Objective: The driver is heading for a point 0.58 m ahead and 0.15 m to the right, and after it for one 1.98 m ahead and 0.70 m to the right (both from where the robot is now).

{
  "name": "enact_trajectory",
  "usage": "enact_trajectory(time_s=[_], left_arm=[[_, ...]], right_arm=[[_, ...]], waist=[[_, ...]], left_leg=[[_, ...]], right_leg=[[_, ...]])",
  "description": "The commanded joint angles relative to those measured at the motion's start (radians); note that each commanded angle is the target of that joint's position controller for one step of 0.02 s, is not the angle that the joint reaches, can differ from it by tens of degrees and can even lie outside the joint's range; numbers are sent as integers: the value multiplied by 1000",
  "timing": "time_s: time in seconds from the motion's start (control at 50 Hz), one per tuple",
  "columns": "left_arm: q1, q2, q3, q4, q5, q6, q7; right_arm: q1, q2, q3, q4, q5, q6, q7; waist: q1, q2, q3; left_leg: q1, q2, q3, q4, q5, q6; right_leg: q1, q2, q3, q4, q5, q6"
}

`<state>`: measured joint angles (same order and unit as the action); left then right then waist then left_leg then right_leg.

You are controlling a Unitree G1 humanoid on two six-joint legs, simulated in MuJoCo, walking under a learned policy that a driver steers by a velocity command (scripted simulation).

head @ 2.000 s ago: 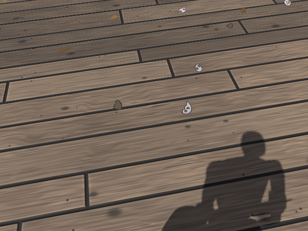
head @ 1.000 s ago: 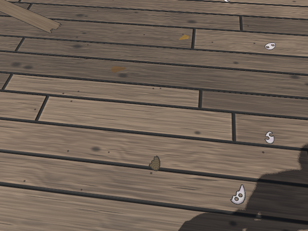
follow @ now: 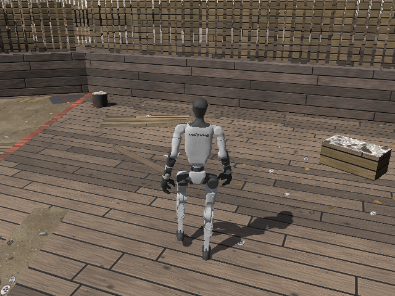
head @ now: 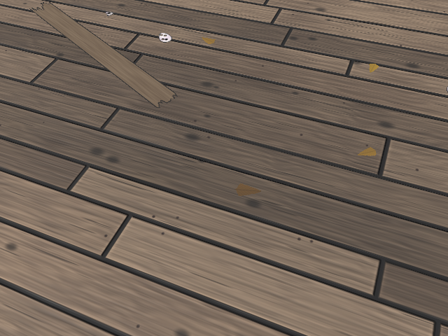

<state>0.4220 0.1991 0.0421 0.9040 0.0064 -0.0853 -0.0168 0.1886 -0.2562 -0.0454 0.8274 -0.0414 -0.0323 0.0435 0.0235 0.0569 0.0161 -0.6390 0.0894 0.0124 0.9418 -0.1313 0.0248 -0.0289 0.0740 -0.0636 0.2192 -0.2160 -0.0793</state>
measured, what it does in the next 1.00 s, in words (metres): walks ahead, turning right: left foot, then right foot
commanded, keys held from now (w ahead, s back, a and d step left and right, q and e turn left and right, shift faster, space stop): w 0.08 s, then w+e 0.92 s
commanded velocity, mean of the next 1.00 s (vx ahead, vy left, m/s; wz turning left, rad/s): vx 0.50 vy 0.00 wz -0.40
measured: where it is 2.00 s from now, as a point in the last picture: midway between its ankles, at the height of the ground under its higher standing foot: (340, 197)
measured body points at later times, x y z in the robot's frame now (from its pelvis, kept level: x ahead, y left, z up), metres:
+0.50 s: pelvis +0.27 +0.04 +0.00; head +0.29 +0.05 +0.45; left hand +0.41 +0.28 -0.14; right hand +0.25 -0.23 -0.13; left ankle +0.26 +0.11 -0.75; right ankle +0.31 -0.12 -0.67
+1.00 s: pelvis +0.52 -0.08 -0.01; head +0.54 -0.10 +0.44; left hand +0.68 +0.15 -0.13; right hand +0.52 -0.37 -0.13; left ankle +0.63 +0.07 -0.67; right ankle +0.50 -0.11 -0.75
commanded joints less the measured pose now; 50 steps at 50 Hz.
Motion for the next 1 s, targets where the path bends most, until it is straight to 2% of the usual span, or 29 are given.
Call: enact_trajectory(time_s=[0.02,0.1,0.14,0.18,0.2,0.22,0.24,0.26,0.28,0.3,0.34,0.38,0.44,0.54,0.64,0.66,0.7,0.74,0.76,0.78,0.8,0.82,0.84,0.86,0.88,0.9,0.92,0.96,1.0], left_arm=[[30,130,23,-27,-2,-15,4],[78,150,24,10,3,-12,14],[66,164,25,21,6,-7,22],[30,187,30,19,12,-2,26],[13,188,28,18,8,2,24],[15,154,18,-9,-2,1,20],[163,23,-8,-26,-40,8,16],[107,153,24,-3,-9,20,26],[22,154,31,-23,-4,21,21],[-17,128,26,-30,-3,21,14],[-10,109,29,-22,20,47,0],[-18,84,28,-25,24,70,-13],[-112,78,29,-59,26,84,-26],[-282,65,18,-117,23,80,-40],[-429,60,4,-177,31,75,-54],[-437,64,5,-185,33,74,-55],[-410,77,12,-185,35,76,-50],[-286,106,29,-154,34,72,-38],[-161,130,45,-116,37,62,-28],[-4,203,74,-72,51,56,-13],[-38,325,103,-86,47,60,-1],[4,328,105,-97,16,73,0],[-50,294,95,-83,10,77,9],[-96,236,81,-82,2,72,11],[-144,202,71,-88,1,64,14],[-171,176,62,-93,-5,56,18],[-171,170,56,-95,-8,45,16],[-137,195,60,-85,-12,27,12],[-96,215,65,-80,-8,23,11]], right_arm=[[-135,-16,10,-93,5,-11,3],[-232,-25,16,-121,10,-16,-1],[-215,-40,10,-121,10,-22,-8],[-72,-73,-5,-76,10,-33,-24],[84,-97,-17,-26,3,-45,-36],[245,-169,-37,1,-23,-55,-52],[271,-263,-61,0,-39,-51,-52],[218,-196,-52,-15,0,-38,-45],[116,-128,-32,-23,10,-38,-45],[64,-81,-20,-24,11,-45,-42],[51,-47,-11,-4,18,-59,-50],[77,-49,-12,10,24,-79,-50],[111,-70,-21,30,30,-92,-52],[166,-65,-19,60,26,-87,-53],[251,-93,-24,98,23,-74,-65],[259,-98,-25,103,22,-67,-69],[249,-122,-29,106,19,-55,-76],[235,-156,-39,105,18,-36,-78],[226,-166,-41,99,21,-26,-75],[208,-153,-38,74,23,-26,-71],[238,-22,-13,-1,30,-35,-49],[110,-108,-29,-40,25,-49,-44],[43,-98,-24,-64,34,-63,-39],[61,-95,-20,-55,36,-74,-41],[73,-95,-22,-42,23,-68,-44],[101,-91,-21,-39,4,-49,-43],[116,-83,-21,-36,-5,-30,-39],[100,-65,-17,-51,-9,-5,-31],[23,-61,-14,-82,-8,4,-28]], waist=[[8,-133,58],[27,-132,78],[0,-127,71],[-67,-134,-7],[-136,-104,-95],[-187,-25,-221],[-111,205,-359],[-121,55,-313],[-83,7,-141],[-64,-9,-58],[-19,30,-2],[-4,17,-1],[-3,7,32],[-30,1,74],[-74,3,94],[-73,6,92],[-47,30,61],[12,52,-18],[68,33,-90],[141,-47,-181],[54,-283,-233],[111,-141,-272],[82,-96,-128],[37,-44,-48],[-5,-18,-10],[-38,-29,-13],[-51,-39,-26],[-58,-49,-26],[-37,-70,-1]], left_leg=[[-39,-14,50,-160,93,-12],[38,-46,67,-327,116,21],[84,-65,55,-367,66,46],[270,-118,60,-415,-10,76],[481,-118,56,-477,31,100],[745,70,-130,-487,-55,140],[1013,377,-590,-561,-125,258],[906,350,-669,-643,-233,247],[749,305,-493,-678,-253,212],[629,260,-372,-725,-176,184],[500,190,-198,-770,-57,130],[474,180,-120,-795,24,126],[494,170,-18,-829,71,125],[542,136,123,-822,188,110],[678,172,203,-769,366,99],[712,179,217,-741,434,96],[761,187,249,-636,719,87],[778,193,264,-415,931,87],[721,187,271,-218,859,76],[522,161,276,70,579,42],[39,-41,234,432,-379,-23],[-92,-96,-4,531,-394,-28],[-157,-28,-41,483,-274,-15],[-102,7,-36,379,-201,-12],[-38,29,-39,306,-182,-19],[27,36,-43,263,-177,-33],[64,37,-43,231,-178,-46],[63,31,-23,170,-160,-67],[18,29,-10,88,-87,-82]], right_leg=[[-7,-227,106,-76,485,-93],[53,-266,117,-61,542,-93],[101,-290,137,0,660,-90],[113,-278,139,170,866,-69],[50,-237,113,349,820,-52],[-140,-185,87,617,510,-40],[-492,-16,27,974,-262,-1],[-563,-44,123,1060,-282,-18],[-584,-92,135,1044,-185,-22],[-564,-127,128,997,-122,-19],[-495,-159,120,944,-84,-3],[-488,-165,110,933,-57,9],[-593,-185,97,893,46,27],[-651,-175,47,665,214,42],[-622,-143,-51,467,199,-2],[-611,-130,-64,445,162,-17],[-533,-75,-101,418,63,-55],[-386,-4,-120,394,-49,-104],[-226,27,-104,325,-39,-132],[25,-69,59,251,-88,-181],[332,-376,587,199,-76,-326],[343,-419,808,71,-54,-362],[244,-400,632,53,21,-326],[105,-358,529,39,146,-282],[11,-300,442,30,250,-242],[-49,-258,381,20,327,-227],[-78,-238,351,16,377,-222],[-111,-207,316,7,429,-221],[-124,-187,313,-12,395,-205]])
Next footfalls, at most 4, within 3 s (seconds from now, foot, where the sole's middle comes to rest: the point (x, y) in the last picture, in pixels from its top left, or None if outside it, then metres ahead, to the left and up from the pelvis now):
0.22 left None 0.30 0.11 -0.78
0.78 right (294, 322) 0.53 -0.13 -0.78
1.30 left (291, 219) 0.89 -0.14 -0.78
1.84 right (378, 193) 1.00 -0.47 -0.78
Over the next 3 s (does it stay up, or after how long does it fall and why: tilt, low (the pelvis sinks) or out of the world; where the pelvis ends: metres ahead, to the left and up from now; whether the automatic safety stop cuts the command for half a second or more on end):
stays up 1.49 -0.59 -0.02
